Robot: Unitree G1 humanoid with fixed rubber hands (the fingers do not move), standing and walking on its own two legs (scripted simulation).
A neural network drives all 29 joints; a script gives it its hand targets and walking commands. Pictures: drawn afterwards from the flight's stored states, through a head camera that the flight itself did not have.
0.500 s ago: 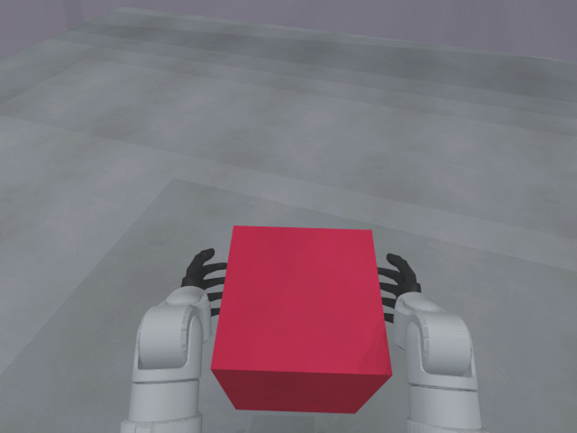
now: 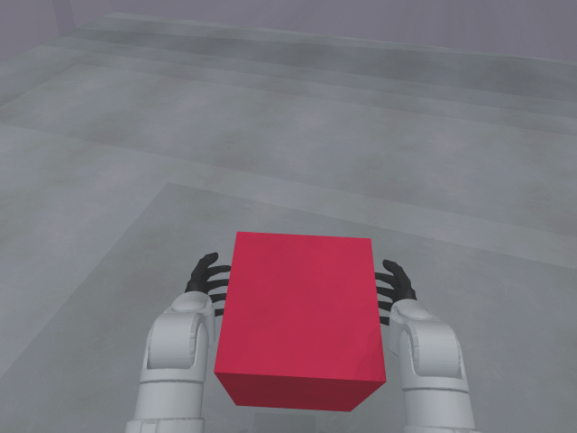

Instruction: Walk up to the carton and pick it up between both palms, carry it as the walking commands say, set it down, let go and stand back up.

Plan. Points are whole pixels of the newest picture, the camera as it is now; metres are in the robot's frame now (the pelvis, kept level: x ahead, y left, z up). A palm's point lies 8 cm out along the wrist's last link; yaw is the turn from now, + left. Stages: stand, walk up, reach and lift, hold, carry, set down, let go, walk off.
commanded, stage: carry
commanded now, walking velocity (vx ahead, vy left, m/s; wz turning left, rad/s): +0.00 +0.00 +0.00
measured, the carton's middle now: (298, 328) +0.29 +0.00 -0.04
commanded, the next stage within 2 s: hold in 0.02 s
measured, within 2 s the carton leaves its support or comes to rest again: neither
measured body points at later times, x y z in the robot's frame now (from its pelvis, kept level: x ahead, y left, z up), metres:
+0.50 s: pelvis +0.01 -0.03 +0.01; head -0.04 -0.04 +0.46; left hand +0.29 +0.14 +0.03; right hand +0.32 -0.14 +0.03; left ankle -0.01 +0.10 -0.73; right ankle +0.09 -0.14 -0.73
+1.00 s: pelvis -0.01 -0.02 -0.01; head +0.08 -0.02 +0.43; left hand +0.31 +0.16 -0.05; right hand +0.33 -0.13 -0.06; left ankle -0.01 +0.10 -0.73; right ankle +0.09 -0.14 -0.73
